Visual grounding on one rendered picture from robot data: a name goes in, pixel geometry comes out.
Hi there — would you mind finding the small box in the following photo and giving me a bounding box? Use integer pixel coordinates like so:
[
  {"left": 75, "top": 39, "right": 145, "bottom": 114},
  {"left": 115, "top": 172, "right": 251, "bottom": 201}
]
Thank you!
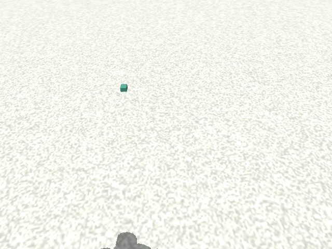
[{"left": 120, "top": 84, "right": 128, "bottom": 92}]

